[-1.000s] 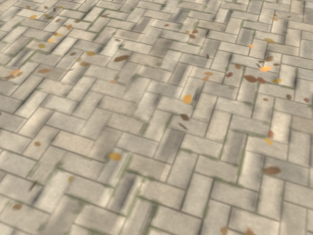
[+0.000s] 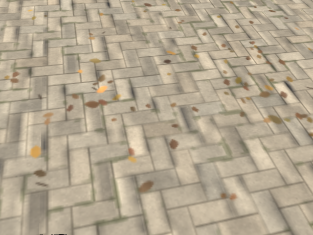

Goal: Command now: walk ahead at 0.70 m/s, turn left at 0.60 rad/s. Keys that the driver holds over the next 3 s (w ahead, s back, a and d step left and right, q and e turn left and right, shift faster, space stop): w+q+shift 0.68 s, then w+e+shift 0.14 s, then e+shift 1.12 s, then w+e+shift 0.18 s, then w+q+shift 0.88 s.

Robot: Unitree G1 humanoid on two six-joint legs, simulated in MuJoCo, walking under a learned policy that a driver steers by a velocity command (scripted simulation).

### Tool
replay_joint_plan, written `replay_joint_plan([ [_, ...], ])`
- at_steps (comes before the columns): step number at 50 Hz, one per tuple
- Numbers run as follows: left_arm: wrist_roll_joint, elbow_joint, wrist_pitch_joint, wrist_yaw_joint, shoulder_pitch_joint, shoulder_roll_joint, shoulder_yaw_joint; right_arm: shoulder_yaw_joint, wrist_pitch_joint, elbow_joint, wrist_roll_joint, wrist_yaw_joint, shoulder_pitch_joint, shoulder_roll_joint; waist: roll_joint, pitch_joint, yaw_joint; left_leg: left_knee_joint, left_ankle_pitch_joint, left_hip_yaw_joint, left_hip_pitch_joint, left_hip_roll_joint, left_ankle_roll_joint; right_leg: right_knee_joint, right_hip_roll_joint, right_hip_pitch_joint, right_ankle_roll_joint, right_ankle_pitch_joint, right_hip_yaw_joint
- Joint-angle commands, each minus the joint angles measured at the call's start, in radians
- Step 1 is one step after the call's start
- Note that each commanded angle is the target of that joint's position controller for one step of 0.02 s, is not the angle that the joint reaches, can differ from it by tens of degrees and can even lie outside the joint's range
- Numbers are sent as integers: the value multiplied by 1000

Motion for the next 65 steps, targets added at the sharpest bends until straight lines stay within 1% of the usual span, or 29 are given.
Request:
replay_joint_plan([
  [1,8,-136,-52,-18,-242,78,33,-21,11,-60,15,-28,29,-106,160,113,-14,-270,-78,-388,213,219,163,-130,-39,-352,41,97,21],
  [6,-9,-145,-54,-38,-327,29,26,-34,38,-71,19,-61,4,-159,208,118,-19,-252,33,-308,-84,155,132,-428,43,-5,99,222,-38],
  [9,-34,-139,-51,-25,-270,99,56,-41,36,-75,33,-59,-20,-173,246,88,33,-199,176,-353,-133,179,89,-492,27,212,96,233,-8],
  [11,-41,-94,-48,2,-48,175,96,-41,32,-105,21,-51,-85,-172,221,-37,166,74,463,-300,-198,123,21,-527,-16,511,48,191,4],
  [12,-39,-59,-35,19,185,225,113,-28,30,-135,-11,-45,-108,-128,143,-231,269,376,390,-234,-324,75,-12,-481,-146,822,-8,66,104],
  [13,1,-22,-22,15,318,290,114,13,15,-176,17,-46,4,12,-250,-425,218,734,-197,-131,-618,-34,-46,-625,-445,1112,-157,-392,660],
  [14,12,-27,-20,3,265,234,101,11,13,-175,69,-54,17,-52,-356,-320,193,918,-172,-72,-761,63,-47,-733,-487,1010,-182,-575,864],
  [17,27,9,3,18,177,116,71,-8,21,-182,12,-38,-207,-117,-30,21,186,930,16,13,-757,177,-37,-752,-372,631,-133,-122,404],
  [21,13,62,-5,8,94,51,49,11,68,-245,32,-9,-277,-36,-57,148,97,894,32,23,-759,251,-39,-831,-334,419,-107,138,118],
  [27,11,93,-17,17,67,176,74,20,56,-297,3,32,-442,-84,67,217,94,499,375,158,-599,208,-40,-931,-258,332,-52,350,-226],
  [29,15,108,-12,14,113,236,83,10,47,-305,7,44,-477,-106,47,187,92,387,386,252,-461,121,2,-871,-260,403,-36,756,-274],
  [32,15,95,24,19,117,330,102,-55,59,-260,34,42,-215,-238,-95,-19,-91,396,191,323,-109,-15,75,-407,-300,491,-29,1456,-285],
  [33,10,66,22,22,75,315,95,-100,75,-187,33,29,51,-314,-52,-131,-224,313,241,260,275,-22,128,-80,-273,293,-9,1362,-272],
  [34,31,66,4,16,118,143,45,-100,89,-135,43,10,99,-341,191,-92,-153,304,226,32,489,84,172,359,-110,-25,38,112,-234],
  [35,2,-21,-41,6,254,66,1,-87,60,-212,5,11,-24,-389,441,-330,22,6,-132,-659,684,326,388,655,21,-314,37,-247,-21],
  [36,-31,3,-68,-1,163,212,24,-73,45,-222,-8,11,-8,-274,208,-366,-72,-151,-357,-746,628,356,318,582,-60,-330,0,-82,94],
  [37,-62,-13,-67,5,93,201,21,-67,28,-201,-17,10,-24,-260,102,-179,-48,-206,-335,-677,447,360,274,519,-86,-341,-8,-32,61],
  [38,-47,-5,-59,17,65,172,10,-58,8,-199,-20,15,-104,-245,-56,-71,9,-206,-213,-581,242,342,236,442,-139,-284,-6,15,61],
  [40,-39,42,-11,13,147,150,11,-28,-14,-200,-55,13,-225,-169,11,14,105,-193,-22,-345,-27,282,199,376,-222,-155,-6,93,70],
  [43,-22,66,43,13,127,116,10,-12,-36,-149,-35,8,-232,-121,42,124,123,-229,424,-51,-193,213,137,241,-233,-128,30,146,38],
  [49,7,30,-6,-48,-74,25,-13,-16,-45,-100,-43,-63,-169,-165,34,113,16,-214,743,278,-76,115,-45,-368,-69,-23,54,739,-144],
  [52,2,28,-4,-88,-9,95,20,-31,-1,-100,-38,-95,-185,-208,113,33,56,-38,927,304,89,155,-85,-447,6,42,43,699,-189],
  [54,-5,75,24,-83,246,183,66,-44,30,-139,-38,-106,-267,-220,173,-85,189,233,1134,292,71,184,-99,-372,63,267,6,524,-193],
  [55,-7,109,42,-65,430,230,90,-42,36,-166,-29,-97,-349,-206,128,-122,306,536,1004,281,-55,164,-113,-410,22,458,-39,532,-108],
  [56,-4,119,50,-36,422,253,85,-9,24,-183,-52,-56,-323,-70,-224,-82,239,965,-138,274,-269,-23,-144,-414,-79,575,-94,947,28],
  [57,71,40,29,-23,273,285,71,19,16,-200,-35,-29,-74,8,-330,-226,52,1273,-367,49,-556,-129,-191,-454,-286,763,-317,1051,581],
  [58,71,-47,37,-24,168,285,86,11,7,-190,-28,-13,-49,-134,-129,-397,94,1268,-245,-81,-532,-84,-153,-625,-360,780,-377,658,768],
  [60,0,-85,56,-20,63,192,66,-10,26,-237,-35,-30,-275,-197,188,-133,68,1050,-117,-57,-557,-13,-110,-745,-268,456,-300,56,692],
  [65,-2,-79,81,9,45,189,77,-6,59,-231,-56,-60,-312,-136,73,-32,49,666,-53,-41,-441,21,-159,-717,-101,217,-208,410,451],
])
Next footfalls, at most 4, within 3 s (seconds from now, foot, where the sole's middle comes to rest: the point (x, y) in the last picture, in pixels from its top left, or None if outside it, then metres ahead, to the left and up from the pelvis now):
0.24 right None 0.31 -0.15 -0.78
0.68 left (77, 224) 0.59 0.27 -0.78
1.10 right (55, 149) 0.98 0.42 -0.78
1.66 left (18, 143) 1.02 0.61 -0.78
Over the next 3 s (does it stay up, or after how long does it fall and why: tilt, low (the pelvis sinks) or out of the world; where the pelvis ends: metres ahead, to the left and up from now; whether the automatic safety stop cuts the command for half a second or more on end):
stays up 1.47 0.16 -0.02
